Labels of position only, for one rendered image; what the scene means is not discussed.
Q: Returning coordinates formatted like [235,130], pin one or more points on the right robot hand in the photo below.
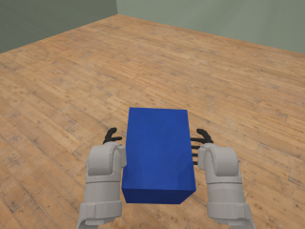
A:
[206,139]

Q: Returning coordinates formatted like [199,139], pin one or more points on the left robot hand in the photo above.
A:
[109,138]

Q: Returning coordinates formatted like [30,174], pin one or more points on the robot right forearm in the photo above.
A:
[227,204]

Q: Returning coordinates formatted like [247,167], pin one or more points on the robot left forearm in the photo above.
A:
[102,202]

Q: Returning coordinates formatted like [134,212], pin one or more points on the carton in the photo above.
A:
[159,157]

